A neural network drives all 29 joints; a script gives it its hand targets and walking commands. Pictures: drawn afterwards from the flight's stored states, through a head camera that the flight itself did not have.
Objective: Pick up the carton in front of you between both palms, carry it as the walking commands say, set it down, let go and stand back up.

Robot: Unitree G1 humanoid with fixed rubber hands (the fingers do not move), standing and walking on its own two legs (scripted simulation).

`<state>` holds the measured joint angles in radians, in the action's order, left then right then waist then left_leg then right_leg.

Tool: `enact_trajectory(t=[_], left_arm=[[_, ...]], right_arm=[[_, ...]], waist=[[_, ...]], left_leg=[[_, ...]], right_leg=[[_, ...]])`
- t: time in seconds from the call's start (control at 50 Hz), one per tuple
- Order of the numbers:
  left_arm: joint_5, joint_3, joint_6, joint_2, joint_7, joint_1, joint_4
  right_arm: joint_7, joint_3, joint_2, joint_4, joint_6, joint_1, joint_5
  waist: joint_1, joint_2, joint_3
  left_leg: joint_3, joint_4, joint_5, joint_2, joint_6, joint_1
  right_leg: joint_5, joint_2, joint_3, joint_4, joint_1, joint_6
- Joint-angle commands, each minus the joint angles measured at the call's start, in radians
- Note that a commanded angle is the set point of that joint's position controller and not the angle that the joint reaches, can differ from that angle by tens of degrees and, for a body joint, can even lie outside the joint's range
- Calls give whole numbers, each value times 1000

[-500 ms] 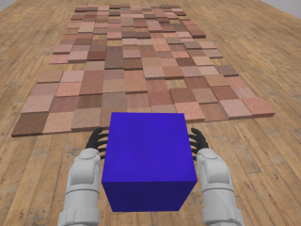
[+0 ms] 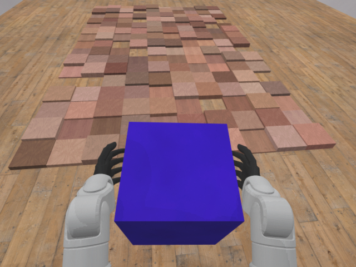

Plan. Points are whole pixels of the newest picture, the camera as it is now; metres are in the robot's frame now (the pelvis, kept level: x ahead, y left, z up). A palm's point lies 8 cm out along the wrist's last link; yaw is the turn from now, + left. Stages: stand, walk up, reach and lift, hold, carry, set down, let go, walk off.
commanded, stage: carry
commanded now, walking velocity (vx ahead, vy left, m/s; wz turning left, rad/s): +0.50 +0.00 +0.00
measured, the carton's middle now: (176, 189) +0.28 +0.00 +0.03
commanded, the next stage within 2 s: none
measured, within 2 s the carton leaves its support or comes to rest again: neither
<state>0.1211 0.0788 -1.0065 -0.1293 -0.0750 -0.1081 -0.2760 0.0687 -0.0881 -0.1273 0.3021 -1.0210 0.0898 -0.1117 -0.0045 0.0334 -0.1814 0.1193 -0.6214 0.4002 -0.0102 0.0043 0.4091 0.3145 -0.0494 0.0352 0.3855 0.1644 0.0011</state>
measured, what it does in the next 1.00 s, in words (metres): walks ahead: left foot, then right foot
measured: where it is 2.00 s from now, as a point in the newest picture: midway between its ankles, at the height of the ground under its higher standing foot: (178, 151)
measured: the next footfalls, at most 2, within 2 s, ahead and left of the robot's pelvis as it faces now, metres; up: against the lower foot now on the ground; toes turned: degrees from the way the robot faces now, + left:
left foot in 0.06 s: +0.11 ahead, +0.10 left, +0.00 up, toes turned +9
right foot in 0.46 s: +0.44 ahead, -0.15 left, +0.00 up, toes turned -14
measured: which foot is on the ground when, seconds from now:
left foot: up 0.00-0.04, down 0.06-0.46, up 0.48-0.96, down 0.98-1.00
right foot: down 0.00-0.08, up 0.10-0.44, down 0.46-1.00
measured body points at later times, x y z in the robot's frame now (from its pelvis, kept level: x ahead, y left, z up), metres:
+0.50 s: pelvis +0.29 -0.05 -0.03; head +0.27 -0.06 +0.42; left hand +0.54 +0.10 +0.05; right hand +0.53 -0.21 +0.05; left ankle +0.08 +0.09 -0.72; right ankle +0.40 -0.14 -0.75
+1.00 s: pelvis +0.62 -0.04 -0.03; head +0.61 -0.03 +0.42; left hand +0.92 +0.11 +0.06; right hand +0.91 -0.21 +0.07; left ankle +0.76 +0.04 -0.75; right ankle +0.41 -0.14 -0.74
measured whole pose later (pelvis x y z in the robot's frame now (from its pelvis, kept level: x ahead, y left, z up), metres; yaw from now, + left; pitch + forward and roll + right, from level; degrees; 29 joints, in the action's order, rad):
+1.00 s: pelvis +0.62 -0.04 -0.03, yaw -2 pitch +3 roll +0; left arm 0.03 0.15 -1.06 -0.13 -0.20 -0.22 -0.27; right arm 0.21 -0.15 -0.14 0.28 -1.07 0.21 -0.03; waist -0.01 0.02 -0.09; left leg 0.20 -0.57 0.08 -0.05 -0.07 0.53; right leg 0.54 -0.07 0.20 0.49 -0.06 -0.02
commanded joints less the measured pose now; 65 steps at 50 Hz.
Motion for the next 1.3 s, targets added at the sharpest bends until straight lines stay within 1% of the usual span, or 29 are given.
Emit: enact_trajectory(t=[0.0, 0.02, 0.04, 0.06, 0.08, 0.1, 0.12, 0.16, 0.26, 0.36, 0.42, 0.44, 0.46, 0.48, 0.5, 0.54, 0.56, 0.62, 0.72, 0.88, 0.92, 0.96, 0.98, 1.0, 1.02, 1.08, 1.12, 1.22, 1.28], left_arm=[[-287, -636, -58, -818, 103, -321, -197], [-290, -634, -76, -803, 87, -287, -221], [-293, -630, -93, -778, 69, -267, -244], [-300, -623, -113, -758, 52, -255, -275], [-313, -622, -132, -730, 36, -270, -319], [-333, -629, -143, -724, 24, -299, -342], [-341, -618, -146, -720, 10, -311, -344], [-332, -578, -140, -720, -20, -280, -321], [-247, -477, -106, -656, -111, -152, -269], [-255, -489, -86, -628, -132, -140, -297], [-278, -513, -85, -624, -113, -112, -318], [-281, -519, -85, -620, -106, -102, -328], [-278, -522, -89, -603, -100, -90, -337], [-290, -535, -91, -607, -91, -88, -336], [-300, -549, -92, -637, -79, -67, -346], [-304, -586, -84, -702, -51, -102, -372], [-310, -606, -78, -728, -35, -136, -382], [-324, -648, -64, -747, 5, -147, -375], [-310, -630, -62, -652, 17, -166, -331], [-232, -458, -54, -488, -110, -388, -149], [-230, -441, -43, -505, -131, -477, -91], [-230, -439, -31, -535, -140, -566, -44], [-227, -435, -24, -542, -144, -607, -20], [-233, -431, -18, -573, -143, -637, -5], [-236, -421, -8, -584, -145, -696, 17], [-241, -415, 31, -715, -135, -779, 89], [-226, -417, 59, -748, -125, -814, 121], [-188, -425, 97, -744, -122, -812, 142], [-193, -432, 95, -735, -117, -795, 118]], right_arm=[[-85, 676, -848, 154, -41, 356, 278], [-65, 654, -836, 173, -59, 314, 268], [-43, 631, -818, 187, -75, 261, 256], [-19, 603, -785, 204, -91, 209, 242], [5, 576, -768, 206, -98, 186, 225], [26, 562, -759, 244, -106, 196, 223], [43, 557, -754, 274, -112, 228, 228], [70, 553, -737, 314, -113, 282, 243], [113, 547, -651, 307, -91, 233, 276], [123, 545, -621, 296, -73, 185, 288], [114, 562, -617, 325, -76, 168, 287], [110, 565, -605, 333, -78, 148, 285], [108, 576, -595, 351, -83, 138, 288], [101, 587, -595, 377, -89, 132, 286], [93, 604, -612, 374, -92, 131, 293], [66, 627, -690, 366, -84, 146, 286], [53, 628, -717, 353, -76, 146, 274], [32, 635, -751, 326, -55, 121, 238], [44, 618, -697, 283, -47, 140, 200], [132, 486, -504, 153, -44, 425, 210], [143, 449, -501, 90, -31, 498, 212], [145, 414, -516, 8, -13, 545, 209], [146, 401, -522, -25, -5, 567, 204], [152, 391, -513, -53, 6, 622, 207], [149, 404, -575, -92, 16, 649, 222], [121, 452, -707, -79, 63, 808, 263], [103, 473, -750, -82, 91, 876, 273], [92, 483, -744, -111, 124, 852, 263], [93, 482, -730, -100, 123, 824, 250]], waist=[[-14, 126, -124], [-6, 90, -147], [7, 37, -182], [22, -163, -205], [29, -329, -160], [31, -241, -122], [28, -159, -103], [24, -60, -86], [19, -123, -18], [18, -205, 44], [-9, -178, -39], [-20, -125, -104], [-32, 46, -167], [-24, 282, -211], [-22, 222, -194], [-17, 48, -178], [-13, 4, -156], [-10, 49, -137], [-10, 75, -33], [-41, 98, 105], [-20, 104, 73], [50, 39, -76], [83, -63, -179], [69, -338, -292], [63, -361, -272], [51, -87, -253], [43, -127, -274], [67, -165, -243], [68, -178, -193]], left_leg=[[102, 199, -139, 44, 4, -27], [110, 258, -205, 40, -1, -230], [43, 269, -198, -23, -18, -466], [-271, 375, 36, -240, -73, -622], [-619, 427, 32, -440, -200, -696], [-638, 398, -56, -473, -259, -660], [-572, 392, -146, -447, -255, -602], [-403, 444, -105, -383, -197, -498], [-133, 489, -246, -271, -141, -402], [-9, 463, -399, -240, -97, -364], [106, 179, -657, -191, -47, -348], [130, -20, -604, -151, -22, -248], [105, -288, -374, -95, 19, -43], [34, -559, 56, 18, 44, 216], [-94, -672, 60, -36, 9, 274], [-123, -659, -35, -115, -33, 276], [-131, -591, -90, -143, -35, 246], [-77, -430, -154, -130, -27, 189], [1, -146, -294, -112, 1, 253], [52, 32, -357, -76, -43, 247], [76, 46, -315, -48, -70, 136], [162, 91, -236, 55, -79, -202], [-27, 115, -98, -69, -88, -434], [-592, 273, 103, -371, -231, -640], [-728, 375, -29, -389, -251, -660], [-402, 251, -413, -331, -201, -532], [-292, 265, -421, -294, -167, -489], [-189, 273, -553, -271, -190, -580], [-88, 214, -800, -213, -180, -587]], right_leg=[[-188, -166, -111, -52, -130, 114], [-173, -139, -49, 19, 0, 90], [-155, -118, -1, 133, 176, 59], [16, -60, 84, 388, 382, 12], [178, 35, 104, 575, 646, -5], [210, -36, 10, 692, 711, 19], [189, -70, -8, 751, 731, 28], [81, -108, -6, 679, 677, 18], [-133, -57, 93, 374, 544, -15], [-263, -20, 177, 163, 355, 14], [-198, 60, 266, 103, 61, 29], [-131, 45, 239, 103, -135, 25], [143, -196, -147, -22, -294, 91], [175, -405, -548, -169, -439, 210], [28, -403, -550, -194, -382, 217], [-143, -345, -348, -154, -261, 179], [-163, -320, -266, -172, -186, 154], [-73, -276, -113, -231, -104, 125], [-96, -232, 8, -278, -124, 128], [-290, -204, 89, -199, -180, 137], [-450, -203, 116, -103, -182, 123], [-643, -124, 216, 253, -120, 76], [-440, -88, 195, 511, 55, 50], [-104, 51, 147, 855, 365, -1], [157, 95, 11, 997, 514, 19], [54, -32, -55, 1001, 560, 62], [0, -43, -34, 908, 526, 53], [-72, -32, 33, 729, 661, 31], [-138, -1, 89, 545, 646, 35]])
